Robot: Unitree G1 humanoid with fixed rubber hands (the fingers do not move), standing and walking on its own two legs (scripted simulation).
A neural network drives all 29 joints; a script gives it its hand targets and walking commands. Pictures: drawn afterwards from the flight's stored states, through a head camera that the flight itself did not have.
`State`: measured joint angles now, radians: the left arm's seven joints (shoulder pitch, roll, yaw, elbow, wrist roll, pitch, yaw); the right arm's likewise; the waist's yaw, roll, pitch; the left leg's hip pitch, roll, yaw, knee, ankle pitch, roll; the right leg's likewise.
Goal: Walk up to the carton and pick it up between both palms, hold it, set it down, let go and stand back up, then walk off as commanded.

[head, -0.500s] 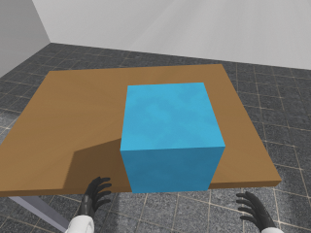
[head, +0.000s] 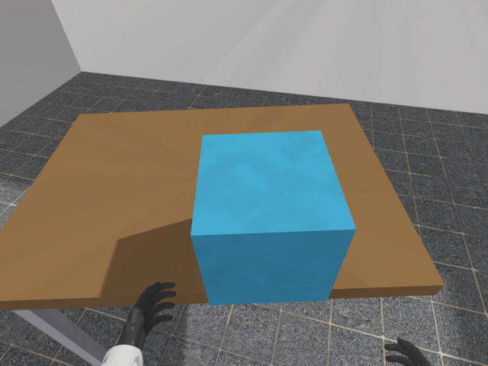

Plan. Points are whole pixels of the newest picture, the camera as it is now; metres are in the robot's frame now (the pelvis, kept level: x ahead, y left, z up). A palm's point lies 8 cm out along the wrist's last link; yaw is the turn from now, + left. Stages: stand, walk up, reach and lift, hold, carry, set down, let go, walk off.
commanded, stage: stand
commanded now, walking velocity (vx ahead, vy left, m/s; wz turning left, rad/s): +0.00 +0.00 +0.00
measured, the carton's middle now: (264, 218) +0.37 +0.00 +0.04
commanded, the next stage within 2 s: walk off in 0.78 s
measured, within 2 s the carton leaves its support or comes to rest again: neither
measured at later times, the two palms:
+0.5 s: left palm (135, 336) +0.18 +0.20 -0.02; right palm out of the picture +0.13 -0.26 -0.09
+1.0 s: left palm (134, 336) +0.18 +0.21 -0.02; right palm out of the picture +0.14 -0.26 -0.09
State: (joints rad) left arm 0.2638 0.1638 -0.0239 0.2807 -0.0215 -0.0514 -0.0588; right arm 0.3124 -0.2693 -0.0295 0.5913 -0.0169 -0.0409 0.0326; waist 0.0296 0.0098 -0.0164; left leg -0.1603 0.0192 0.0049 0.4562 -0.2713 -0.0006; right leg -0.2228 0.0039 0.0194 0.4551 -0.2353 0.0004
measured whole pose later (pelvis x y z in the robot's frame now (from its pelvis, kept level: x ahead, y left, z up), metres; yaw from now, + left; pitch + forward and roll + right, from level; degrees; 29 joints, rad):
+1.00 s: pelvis +0.01 +0.00 -0.01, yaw +1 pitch -2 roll +1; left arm 0.30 0.22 -0.07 0.28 -0.02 -0.14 -0.06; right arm 0.30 -0.29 -0.03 0.59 -0.02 -0.02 0.03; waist 0.03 0.01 0.00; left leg -0.16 0.00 0.00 0.50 -0.31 0.00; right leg -0.24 -0.02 0.02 0.53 -0.27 0.01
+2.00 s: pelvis -0.13 +0.02 -0.02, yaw -2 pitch +0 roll -1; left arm 0.27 0.38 0.07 0.54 -0.02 0.04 0.02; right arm 0.22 -0.39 -0.04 0.59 -0.02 0.04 0.00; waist 0.03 -0.03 0.17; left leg -0.43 -0.08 -0.08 0.98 -0.43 0.02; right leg -0.35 0.03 0.03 0.67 -0.31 -0.01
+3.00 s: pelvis -0.25 -0.01 -0.03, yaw -5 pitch -4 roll +0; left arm 0.28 0.40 0.07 0.61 -0.02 0.06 0.01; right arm 0.22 -0.39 -0.03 0.60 -0.02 0.05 -0.01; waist 0.03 -0.04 0.23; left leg -0.51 -0.12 -0.14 1.09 -0.37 0.00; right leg -0.35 0.05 0.11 0.76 -0.35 0.00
